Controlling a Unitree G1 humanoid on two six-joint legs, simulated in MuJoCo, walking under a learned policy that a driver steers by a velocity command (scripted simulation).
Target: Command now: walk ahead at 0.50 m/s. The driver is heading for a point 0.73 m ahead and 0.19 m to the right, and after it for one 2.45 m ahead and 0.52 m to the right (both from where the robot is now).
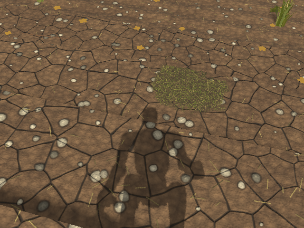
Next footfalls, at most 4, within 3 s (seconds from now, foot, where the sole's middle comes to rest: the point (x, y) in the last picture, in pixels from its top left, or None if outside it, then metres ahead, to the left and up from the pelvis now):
0.14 left None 0.25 0.14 -0.77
0.90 right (204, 219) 0.58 -0.21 -0.95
1.24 left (184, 167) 0.87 -0.11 -0.95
1.48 right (215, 205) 0.66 -0.27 -0.95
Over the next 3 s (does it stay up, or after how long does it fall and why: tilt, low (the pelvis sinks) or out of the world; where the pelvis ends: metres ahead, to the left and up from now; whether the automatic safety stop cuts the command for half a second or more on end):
stays up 0.76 -0.14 -0.18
